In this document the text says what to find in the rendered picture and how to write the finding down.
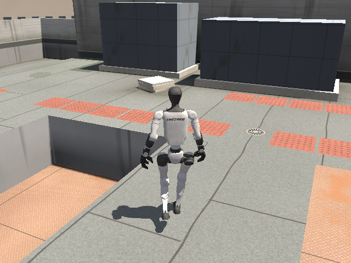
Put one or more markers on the robot right foot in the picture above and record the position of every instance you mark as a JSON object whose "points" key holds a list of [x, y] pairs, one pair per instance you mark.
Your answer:
{"points": [[176, 209]]}

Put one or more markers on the robot left hand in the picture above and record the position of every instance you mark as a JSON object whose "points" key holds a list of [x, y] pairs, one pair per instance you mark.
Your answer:
{"points": [[143, 161]]}

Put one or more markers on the robot right hand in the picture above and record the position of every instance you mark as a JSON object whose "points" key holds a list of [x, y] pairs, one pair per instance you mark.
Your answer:
{"points": [[203, 155]]}

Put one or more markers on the robot right upper arm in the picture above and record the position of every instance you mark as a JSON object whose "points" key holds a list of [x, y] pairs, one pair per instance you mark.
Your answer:
{"points": [[195, 124]]}

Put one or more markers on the left robot thigh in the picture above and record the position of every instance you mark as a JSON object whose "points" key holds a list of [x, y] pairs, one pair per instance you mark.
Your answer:
{"points": [[162, 161]]}

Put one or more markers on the robot left upper arm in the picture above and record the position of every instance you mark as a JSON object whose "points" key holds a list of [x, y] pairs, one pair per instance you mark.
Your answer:
{"points": [[155, 125]]}

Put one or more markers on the right robot forearm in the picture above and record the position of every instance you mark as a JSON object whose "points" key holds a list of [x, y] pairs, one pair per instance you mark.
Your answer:
{"points": [[200, 144]]}

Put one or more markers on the left robot forearm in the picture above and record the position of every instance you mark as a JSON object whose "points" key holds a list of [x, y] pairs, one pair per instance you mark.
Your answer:
{"points": [[147, 147]]}

